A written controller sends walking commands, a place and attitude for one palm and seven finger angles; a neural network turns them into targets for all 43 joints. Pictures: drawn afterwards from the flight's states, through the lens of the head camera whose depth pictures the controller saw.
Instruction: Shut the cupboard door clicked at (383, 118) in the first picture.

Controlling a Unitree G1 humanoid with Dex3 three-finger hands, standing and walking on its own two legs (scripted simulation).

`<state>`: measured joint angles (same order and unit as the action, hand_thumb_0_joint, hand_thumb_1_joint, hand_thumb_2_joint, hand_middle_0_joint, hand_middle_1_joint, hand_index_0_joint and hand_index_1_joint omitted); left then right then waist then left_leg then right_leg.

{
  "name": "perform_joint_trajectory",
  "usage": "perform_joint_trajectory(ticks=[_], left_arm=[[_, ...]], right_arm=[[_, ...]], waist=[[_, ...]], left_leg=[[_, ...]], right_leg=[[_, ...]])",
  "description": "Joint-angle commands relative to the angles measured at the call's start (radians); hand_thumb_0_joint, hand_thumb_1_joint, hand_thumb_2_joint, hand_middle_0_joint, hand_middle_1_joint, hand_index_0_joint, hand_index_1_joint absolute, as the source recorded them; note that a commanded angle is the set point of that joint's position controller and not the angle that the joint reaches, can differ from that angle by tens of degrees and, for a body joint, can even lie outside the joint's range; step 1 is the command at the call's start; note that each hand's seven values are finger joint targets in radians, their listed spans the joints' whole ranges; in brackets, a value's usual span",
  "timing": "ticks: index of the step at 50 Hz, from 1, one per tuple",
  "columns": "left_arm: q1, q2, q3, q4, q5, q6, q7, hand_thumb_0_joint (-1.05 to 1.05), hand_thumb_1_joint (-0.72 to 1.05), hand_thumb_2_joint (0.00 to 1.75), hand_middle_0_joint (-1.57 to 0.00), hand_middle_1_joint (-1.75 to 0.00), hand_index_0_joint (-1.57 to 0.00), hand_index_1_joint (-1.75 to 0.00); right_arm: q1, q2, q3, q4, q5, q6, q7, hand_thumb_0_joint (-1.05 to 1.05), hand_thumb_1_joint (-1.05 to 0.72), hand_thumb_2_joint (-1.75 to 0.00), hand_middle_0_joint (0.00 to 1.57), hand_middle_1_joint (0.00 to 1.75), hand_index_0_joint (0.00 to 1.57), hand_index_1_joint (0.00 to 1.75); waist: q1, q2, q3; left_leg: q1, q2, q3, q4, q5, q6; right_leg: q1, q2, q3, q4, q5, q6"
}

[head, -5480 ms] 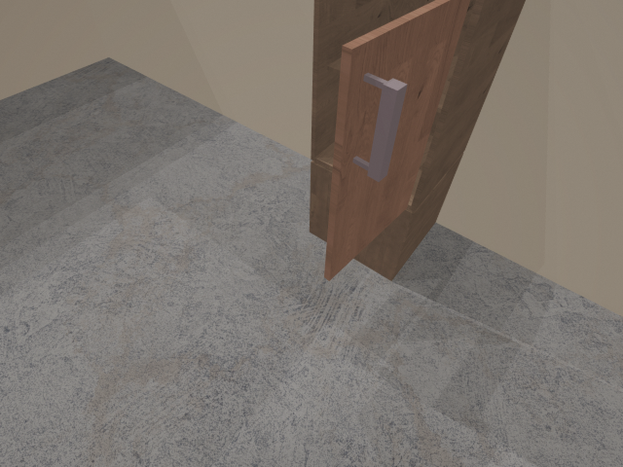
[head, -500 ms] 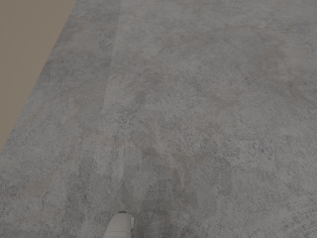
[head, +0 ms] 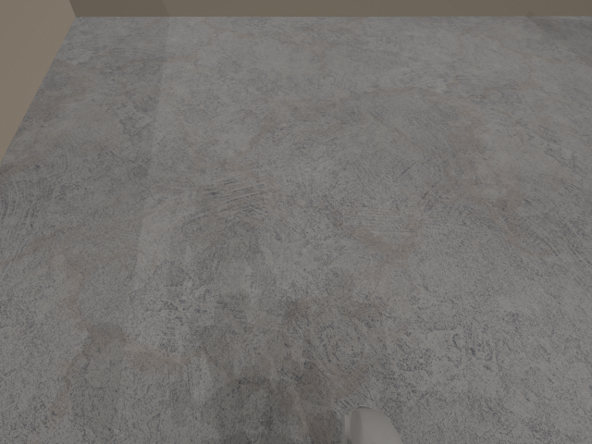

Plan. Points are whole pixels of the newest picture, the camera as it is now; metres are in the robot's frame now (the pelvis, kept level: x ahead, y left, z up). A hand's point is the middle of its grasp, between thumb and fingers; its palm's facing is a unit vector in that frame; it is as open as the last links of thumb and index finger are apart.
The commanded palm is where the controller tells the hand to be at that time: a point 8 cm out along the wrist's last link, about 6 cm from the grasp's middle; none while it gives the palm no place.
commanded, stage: walk around to get in front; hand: left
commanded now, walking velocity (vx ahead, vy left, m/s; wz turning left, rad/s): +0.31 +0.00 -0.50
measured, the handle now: out of the picture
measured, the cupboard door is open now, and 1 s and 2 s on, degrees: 85 85 85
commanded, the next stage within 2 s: walk to a spot facing it in 0.02 s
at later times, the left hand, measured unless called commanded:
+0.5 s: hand (226, 329) +0.32 +0.14 -0.16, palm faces +0.07 -0.98 -0.21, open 7.0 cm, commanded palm none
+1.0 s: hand (180, 331) +0.31 +0.23 -0.17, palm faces +0.34 -0.90 -0.25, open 7.4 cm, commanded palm none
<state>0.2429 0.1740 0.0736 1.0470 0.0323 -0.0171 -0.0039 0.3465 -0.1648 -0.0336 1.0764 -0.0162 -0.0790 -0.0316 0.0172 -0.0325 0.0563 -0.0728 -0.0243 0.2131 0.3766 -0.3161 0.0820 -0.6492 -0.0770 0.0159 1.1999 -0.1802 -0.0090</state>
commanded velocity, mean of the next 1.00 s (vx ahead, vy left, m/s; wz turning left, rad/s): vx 0.02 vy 0.00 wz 0.50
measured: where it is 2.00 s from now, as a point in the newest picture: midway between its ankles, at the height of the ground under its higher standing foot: (302, 403)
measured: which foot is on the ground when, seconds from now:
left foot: down 0.00-0.22, up 0.24-0.68, down 0.70-1.00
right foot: up 0.00-0.20, down 0.22-0.70, up 0.72-1.00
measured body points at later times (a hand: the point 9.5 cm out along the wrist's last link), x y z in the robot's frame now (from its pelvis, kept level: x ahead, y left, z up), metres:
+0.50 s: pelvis +0.22 -0.04 +0.00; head +0.25 -0.04 +0.45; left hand +0.32 +0.20 -0.14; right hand +0.22 -0.26 -0.16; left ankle +0.22 +0.12 -0.66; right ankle +0.21 -0.10 -0.74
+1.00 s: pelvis +0.29 -0.01 +0.00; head +0.34 +0.02 +0.44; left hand +0.29 +0.28 -0.15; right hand +0.45 -0.22 -0.15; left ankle +0.29 +0.10 -0.74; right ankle +0.32 -0.17 -0.68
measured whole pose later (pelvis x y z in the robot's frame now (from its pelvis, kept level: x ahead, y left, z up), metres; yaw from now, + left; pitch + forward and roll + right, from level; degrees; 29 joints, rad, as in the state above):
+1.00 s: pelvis +0.29 -0.01 +0.00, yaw +20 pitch +2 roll -1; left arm 0.13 0.24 0.07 0.92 0.02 0.04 0.01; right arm 0.16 -0.22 -0.05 0.93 -0.02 0.03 0.01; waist -0.01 0.00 0.09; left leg -0.36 -0.01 0.02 0.52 -0.20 0.04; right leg -0.49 -0.08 0.01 1.01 -0.42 0.10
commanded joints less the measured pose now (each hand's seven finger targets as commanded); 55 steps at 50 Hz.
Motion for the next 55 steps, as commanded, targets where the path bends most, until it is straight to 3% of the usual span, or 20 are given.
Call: perform_joint_trajectory(ticks=[1, 5, 9, 10, 11, 12, 13, 14, 16, 18, 30, 33, 34, 35, 36, 37, 39, 42, 50, 55], left_arm=[[-0.016, -0.032, -0.016, -0.059, -0.006, 0.001, -0.023, 0.00, 0.90, 0.90, -0.20, -0.30, -0.20, -0.30], [-0.141, -0.004, -0.027, -0.107, -0.010, -0.007, -0.029, 0.00, 0.90, 0.90, -0.20, -0.30, -0.20, -0.30], [0.076, 0.046, -0.025, -0.043, -0.009, -0.036, -0.001, 0.00, 0.90, 0.90, -0.20, -0.30, -0.20, -0.30], [0.194, 0.083, -0.013, -0.004, -0.005, -0.048, 0.005, 0.00, 0.90, 0.90, -0.20, -0.30, -0.20, -0.30], [0.294, 0.175, 0.005, 0.026, -0.001, -0.061, 0.019, 0.00, 0.90, 0.90, -0.20, -0.30, -0.20, -0.30], [0.306, 0.234, 0.011, 0.031, -0.019, -0.064, 0.022, 0.00, 0.90, 0.90, -0.20, -0.30, -0.20, -0.30], [0.204, 0.211, -0.003, -0.006, -0.028, -0.055, 0.032, 0.00, 0.90, 0.90, -0.20, -0.30, -0.20, -0.30], [0.114, 0.166, -0.015, -0.023, -0.027, -0.051, 0.038, 0.00, 0.90, 0.90, -0.20, -0.30, -0.20, -0.30], [0.007, 0.102, -0.035, -0.048, -0.030, -0.048, 0.037, 0.00, 0.90, 0.90, -0.20, -0.30, -0.20, -0.30], [-0.044, 0.080, -0.041, -0.061, -0.028, -0.054, 0.035, 0.00, 0.90, 0.90, -0.20, -0.30, -0.20, -0.30], [-0.007, 0.159, 0.012, -0.093, -0.007, -0.021, 0.034, 0.00, 0.90, 0.90, -0.20, -0.30, -0.20, -0.30], [-0.032, 0.202, 0.023, -0.113, -0.014, -0.015, 0.029, 0.00, 0.90, 0.90, -0.20, -0.30, -0.20, -0.30], [-0.053, 0.193, 0.022, -0.134, -0.022, -0.012, 0.025, 0.00, 0.90, 0.90, -0.20, -0.30, -0.20, -0.30], [-0.066, 0.117, 0.005, -0.182, -0.036, -0.004, 0.016, 0.00, 0.90, 0.90, -0.20, -0.30, -0.20, -0.30], [-0.149, 0.138, -0.005, -0.225, -0.021, 0.013, 0.023, 0.00, 0.90, 0.90, -0.20, -0.30, -0.20, -0.30], [-0.152, 0.129, 0.001, -0.237, -0.016, 0.019, 0.026, 0.00, 0.90, 0.90, -0.20, -0.30, -0.20, -0.30], [-0.138, 0.131, 0.009, -0.198, -0.010, 0.031, 0.026, 0.00, 0.90, 0.90, -0.20, -0.30, -0.20, -0.30], [-0.067, 0.129, 0.012, -0.165, -0.007, 0.041, 0.013, 0.00, 0.90, 0.90, -0.20, -0.30, -0.20, -0.30], [-0.121, 0.115, 0.002, -0.216, -0.015, 0.042, 0.019, 0.00, 0.90, 0.90, -0.20, -0.30, -0.20, -0.30], [0.009, 0.139, 0.011, -0.197, -0.022, 0.018, 0.027, 0.00, 0.90, 0.90, -0.20, -0.30, -0.20, -0.30]], right_arm=[[0.129, -0.066, -0.001, -0.015, -0.004, -0.012, 0.000, 0.00, -0.90, -0.90, 0.20, 0.30, 0.20, 0.30], [0.207, -0.108, 0.000, 0.010, -0.006, -0.003, -0.006, 0.00, -0.90, -0.90, 0.20, 0.30, 0.20, 0.30], [0.191, -0.144, -0.001, 0.032, 0.001, 0.011, -0.011, 0.00, -0.90, -0.90, 0.20, 0.30, 0.20, 0.30], [0.152, -0.145, -0.002, 0.027, 0.012, 0.011, -0.008, 0.00, -0.90, -0.90, 0.20, 0.30, 0.20, 0.30], [0.171, -0.095, 0.001, 0.020, 0.030, 0.011, 0.002, 0.00, -0.90, -0.90, 0.20, 0.30, 0.20, 0.30], [0.224, -0.065, 0.001, 0.013, 0.037, 0.015, -0.002, 0.00, -0.90, -0.90, 0.20, 0.30, 0.20, 0.30], [0.173, -0.070, -0.002, 0.006, 0.035, 0.031, -0.002, 0.00, -0.90, -0.90, 0.20, 0.30, 0.20, 0.30], [0.110, -0.022, 0.001, -0.006, 0.027, 0.044, 0.002, 0.00, -0.90, -0.90, 0.20, 0.30, 0.20, 0.30], [0.118, -0.005, 0.000, 0.014, 0.016, 0.075, 0.008, 0.00, -0.90, -0.90, 0.20, 0.30, 0.20, 0.30], [0.164, 0.011, -0.002, 0.027, 0.012, 0.101, 0.015, 0.00, -0.90, -0.90, 0.20, 0.30, 0.20, 0.30], [-0.165, -0.051, -0.020, -0.126, -0.002, 0.107, 0.050, 0.00, -0.90, -0.90, 0.20, 0.30, 0.20, 0.30], [-0.081, -0.112, -0.039, -0.132, -0.009, 0.102, 0.051, 0.00, -0.90, -0.90, 0.20, 0.30, 0.20, 0.30], [0.002, -0.178, -0.057, -0.122, -0.014, 0.095, 0.048, 0.00, -0.90, -0.90, 0.20, 0.30, 0.20, 0.30], [0.050, -0.297, -0.083, -0.127, -0.020, 0.086, 0.040, 0.00, -0.90, -0.90, 0.20, 0.30, 0.20, 0.30], [0.088, -0.316, -0.081, -0.111, -0.007, 0.094, 0.029, 0.00, -0.90, -0.90, 0.20, 0.30, 0.20, 0.30], [0.033, -0.315, -0.082, -0.129, -0.007, 0.093, 0.022, 0.00, -0.90, -0.90, 0.20, 0.30, 0.20, 0.30], [-0.089, -0.269, -0.072, -0.171, -0.008, 0.089, 0.009, 0.00, -0.90, -0.90, 0.20, 0.30, 0.20, 0.30], [-0.147, -0.248, -0.062, -0.194, -0.005, 0.077, 0.009, 0.00, -0.90, -0.90, 0.20, 0.30, 0.20, 0.30], [-0.138, -0.272, -0.086, -0.204, -0.011, 0.095, 0.024, 0.00, -0.90, -0.90, 0.20, 0.30, 0.20, 0.30], [-0.207, -0.258, -0.095, -0.233, 0.001, 0.108, 0.028, 0.00, -0.90, -0.90, 0.20, 0.30, 0.20, 0.30]], waist=[[-0.007, 0.173, 0.077], [-0.038, 0.141, 0.085], [0.058, 0.145, -0.058], [0.119, 0.136, -0.109], [0.145, -0.050, -0.218], [0.098, -0.150, -0.329], [0.070, -0.042, -0.225], [0.042, -0.042, -0.092], [-0.034, -0.029, -0.016], [-0.082, -0.042, -0.039], [-0.008, -0.143, -0.041], [-0.071, -0.070, -0.102], [-0.119, 0.063, -0.170], [-0.133, 0.393, -0.191], [-0.149, 0.270, -0.217], [-0.112, 0.182, -0.186], [-0.071, 0.236, -0.133], [-0.029, 0.177, -0.122], [-0.055, 0.173, -0.126], [0.007, 0.169, -0.162]], left_leg=[[-0.062, 0.232, -0.037, -0.158, 0.693, -0.063], [0.052, 0.269, -0.012, -0.109, 0.991, -0.049], [0.086, 0.284, -0.056, 0.178, 1.230, -0.053], [-0.023, 0.247, -0.058, 0.354, 1.080, -0.064], [-0.265, 0.132, -0.040, 0.650, 0.501, -0.076], [-0.399, 0.010, -0.121, 0.989, -0.324, -0.096], [-0.393, 0.072, -0.250, 0.997, -0.268, -0.075], [-0.440, 0.097, -0.243, 0.978, -0.198, -0.083], [-0.384, 0.137, -0.238, 0.929, -0.087, -0.099], [-0.352, 0.141, -0.216, 0.849, -0.044, -0.122], [-0.432, 0.105, -0.073, 0.397, -0.052, -0.135], [-0.218, 0.048, -0.050, 0.201, 0.088, -0.105], [-0.052, 0.121, -0.156, 0.103, 0.360, -0.061], [0.079, 0.422, -0.586, 0.043, 0.838, 0.111], [0.073, 0.485, -0.643, 0.044, 0.906, 0.182], [0.025, 0.482, -0.591, 0.017, 0.697, 0.184], [-0.080, 0.370, -0.525, -0.018, 0.464, 0.113], [-0.113, 0.275, -0.406, -0.027, 0.432, 0.059], [-0.127, 0.251, -0.473, -0.009, 0.351, 0.076], [-0.273, 0.179, -0.499, 0.113, 0.326, 0.017]], right_leg=[[0.009, 0.011, -0.089, -0.185, 0.127, -0.008], [0.076, 0.064, -0.173, -0.424, 0.081, -0.050], [0.399, 0.127, -0.175, -0.595, 0.060, -0.101], [0.606, 0.090, -0.143, -0.685, 0.177, -0.117], [0.875, -0.161, 0.110, -0.662, 0.601, -0.199], [0.946, -0.435, 0.395, -0.721, 0.883, -0.320], [0.751, -0.416, 0.300, -0.806, 0.712, -0.301], [0.624, -0.359, 0.212, -0.847, 0.639, -0.243], [0.412, -0.280, 0.029, -0.903, 0.548, -0.138], [0.357, -0.244, -0.094, -0.924, 0.522, -0.103], [0.594, -0.288, -0.208, -0.748, 0.602, -0.092], [0.547, -0.273, -0.253, -0.529, 0.578, -0.037], [0.428, -0.221, -0.273, -0.351, 0.383, 0.013], [0.127, -0.042, -0.256, -0.084, -0.404, 0.096], [0.090, -0.018, -0.079, 0.041, -0.510, 0.078], [0.064, -0.042, -0.029, 0.071, -0.460, 0.075], [0.042, -0.042, 0.002, 0.076, -0.323, 0.093], [0.082, -0.023, -0.009, 0.018, -0.204, 0.107], [0.187, 0.029, -0.033, -0.317, -0.258, 0.111], [0.499, 0.064, -0.058, -0.734, -0.064, 0.088]])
